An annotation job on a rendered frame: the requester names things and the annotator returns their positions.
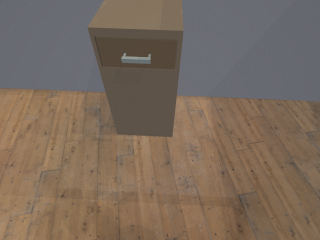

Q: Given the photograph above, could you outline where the handle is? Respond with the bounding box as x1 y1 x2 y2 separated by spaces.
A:
121 53 151 64

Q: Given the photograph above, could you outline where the cabinet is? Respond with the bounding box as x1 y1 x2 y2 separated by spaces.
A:
87 0 184 137

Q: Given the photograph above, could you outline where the drawer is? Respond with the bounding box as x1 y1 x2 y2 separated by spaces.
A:
95 36 177 70

